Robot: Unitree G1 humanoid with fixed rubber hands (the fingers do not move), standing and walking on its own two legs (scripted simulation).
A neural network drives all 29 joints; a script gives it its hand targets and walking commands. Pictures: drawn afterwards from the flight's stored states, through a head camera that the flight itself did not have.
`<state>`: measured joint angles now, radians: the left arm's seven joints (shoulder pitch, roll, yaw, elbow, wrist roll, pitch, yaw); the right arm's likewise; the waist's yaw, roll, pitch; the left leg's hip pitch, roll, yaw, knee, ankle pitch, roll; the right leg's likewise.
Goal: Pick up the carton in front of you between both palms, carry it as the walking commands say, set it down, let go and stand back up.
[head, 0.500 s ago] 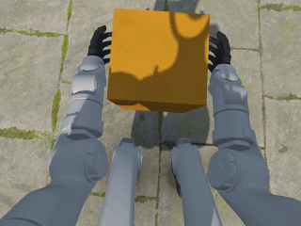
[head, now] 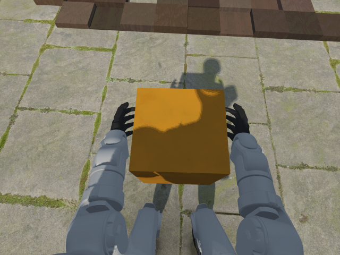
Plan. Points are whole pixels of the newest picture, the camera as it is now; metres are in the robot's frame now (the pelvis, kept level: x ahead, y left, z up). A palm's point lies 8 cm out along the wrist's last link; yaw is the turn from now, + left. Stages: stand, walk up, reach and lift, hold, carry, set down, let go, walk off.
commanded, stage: reach and lift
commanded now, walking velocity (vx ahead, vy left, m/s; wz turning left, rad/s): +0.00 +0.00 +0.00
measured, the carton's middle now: (178, 142) +0.40 +0.00 -0.11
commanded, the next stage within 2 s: hold in 1.62 s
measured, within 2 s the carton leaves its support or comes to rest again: neither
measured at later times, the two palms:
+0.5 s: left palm (99, 125) +0.35 +0.15 +0.11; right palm (271, 123) +0.35 -0.15 +0.11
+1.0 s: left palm (88, 123) +0.33 +0.15 +0.15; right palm (287, 120) +0.34 -0.15 +0.16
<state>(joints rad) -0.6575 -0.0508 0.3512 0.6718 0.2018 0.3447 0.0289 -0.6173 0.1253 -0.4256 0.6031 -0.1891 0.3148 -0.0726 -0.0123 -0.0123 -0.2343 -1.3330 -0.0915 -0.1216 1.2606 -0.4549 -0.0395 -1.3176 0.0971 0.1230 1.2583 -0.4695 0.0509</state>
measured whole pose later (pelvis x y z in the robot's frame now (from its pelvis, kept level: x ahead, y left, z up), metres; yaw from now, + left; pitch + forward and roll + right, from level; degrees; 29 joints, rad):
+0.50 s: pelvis +0.05 +0.00 +0.12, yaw +0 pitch +8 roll +0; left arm -0.28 -0.13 0.26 0.47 0.21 0.45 0.03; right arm -0.28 0.16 -0.28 0.45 -0.21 0.43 -0.04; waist -0.01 -0.01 -0.14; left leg -0.47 -0.06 -0.15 0.61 -0.28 -0.02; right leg -0.46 0.06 0.14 0.62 -0.30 0.02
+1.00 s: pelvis +0.03 +0.00 +0.13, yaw +0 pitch -3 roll +0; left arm -0.34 -0.16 0.30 0.40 0.30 0.63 0.00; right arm -0.35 0.17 -0.33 0.41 -0.31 0.60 0.00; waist 0.00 0.00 0.00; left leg -0.20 -0.04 -0.14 0.47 -0.21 -0.02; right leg -0.19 0.04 0.15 0.48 -0.23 0.02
